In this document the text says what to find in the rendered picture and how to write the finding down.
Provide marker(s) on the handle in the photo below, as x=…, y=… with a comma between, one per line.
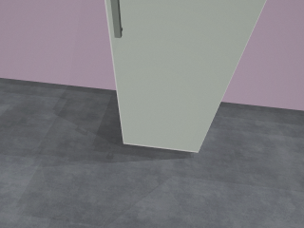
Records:
x=116, y=18

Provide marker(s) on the fridge door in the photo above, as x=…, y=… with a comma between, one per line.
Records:
x=173, y=64

